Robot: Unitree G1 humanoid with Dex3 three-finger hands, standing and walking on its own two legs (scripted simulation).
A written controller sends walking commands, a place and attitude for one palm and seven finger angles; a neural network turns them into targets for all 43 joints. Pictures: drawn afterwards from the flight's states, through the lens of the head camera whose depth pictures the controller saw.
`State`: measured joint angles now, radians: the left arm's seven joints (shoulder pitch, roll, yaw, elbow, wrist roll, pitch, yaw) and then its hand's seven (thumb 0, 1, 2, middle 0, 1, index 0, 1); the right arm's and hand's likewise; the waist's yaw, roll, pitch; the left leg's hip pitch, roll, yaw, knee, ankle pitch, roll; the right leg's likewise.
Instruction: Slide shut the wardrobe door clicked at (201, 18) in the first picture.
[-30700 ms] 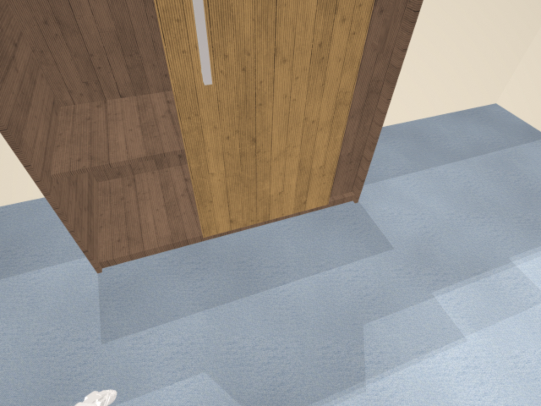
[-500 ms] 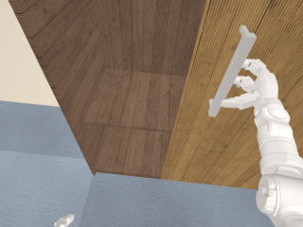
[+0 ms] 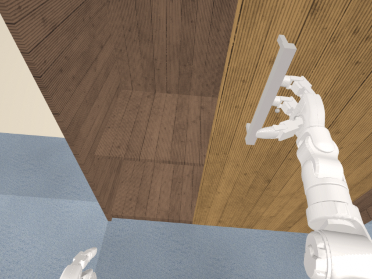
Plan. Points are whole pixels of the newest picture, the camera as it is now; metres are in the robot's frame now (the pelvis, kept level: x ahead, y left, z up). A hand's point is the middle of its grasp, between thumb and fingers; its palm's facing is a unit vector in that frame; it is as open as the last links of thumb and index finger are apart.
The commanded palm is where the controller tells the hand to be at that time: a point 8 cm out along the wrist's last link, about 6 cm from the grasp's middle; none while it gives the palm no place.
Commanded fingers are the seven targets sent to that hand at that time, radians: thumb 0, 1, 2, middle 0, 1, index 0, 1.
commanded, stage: slide the fingers in behind the handle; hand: right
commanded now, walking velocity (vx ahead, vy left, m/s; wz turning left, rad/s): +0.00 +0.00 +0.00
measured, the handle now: (263, 97) +0.49 -0.12 +0.16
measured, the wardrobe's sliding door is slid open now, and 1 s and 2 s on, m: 0.44 0.44 0.44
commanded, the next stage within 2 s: grip the handle and tug to test in 1.18 s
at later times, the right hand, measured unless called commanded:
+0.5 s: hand (261, 109) +0.44 -0.10 +0.17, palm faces -0.04 +1.00 +0.00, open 14.0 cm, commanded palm +0.41 -0.16 +0.17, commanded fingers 0.00 0.50 -0.30 0.30 1.20 0.30 1.20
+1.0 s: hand (257, 107) +0.43 -0.09 +0.17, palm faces +0.00 +1.00 -0.01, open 14.1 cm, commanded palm +0.41 -0.14 +0.17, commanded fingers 0.00 0.50 -0.30 0.30 1.20 0.30 1.20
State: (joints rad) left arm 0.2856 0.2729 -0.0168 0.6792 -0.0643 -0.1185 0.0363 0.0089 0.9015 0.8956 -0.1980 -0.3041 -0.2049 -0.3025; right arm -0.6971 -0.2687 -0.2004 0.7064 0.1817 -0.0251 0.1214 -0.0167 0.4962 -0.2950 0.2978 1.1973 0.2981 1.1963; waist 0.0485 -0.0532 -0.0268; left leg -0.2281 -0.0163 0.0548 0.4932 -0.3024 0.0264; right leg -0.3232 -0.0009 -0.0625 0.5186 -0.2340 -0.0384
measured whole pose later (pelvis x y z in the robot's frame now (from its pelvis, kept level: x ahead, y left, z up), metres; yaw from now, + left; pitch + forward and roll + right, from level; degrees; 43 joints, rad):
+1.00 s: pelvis +0.00 +0.02 +0.00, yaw +0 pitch +2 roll +0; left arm 0.28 0.27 -0.01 0.69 -0.06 -0.08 0.03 0.01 0.90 0.90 -0.20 -0.30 -0.20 -0.30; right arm -0.70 -0.20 -0.15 0.67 0.17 0.02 0.03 -0.02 0.50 -0.30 0.30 1.20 0.27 1.20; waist 0.04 -0.06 -0.03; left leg -0.21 -0.03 0.07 0.48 -0.30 0.05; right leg -0.30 -0.01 -0.05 0.49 -0.22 -0.02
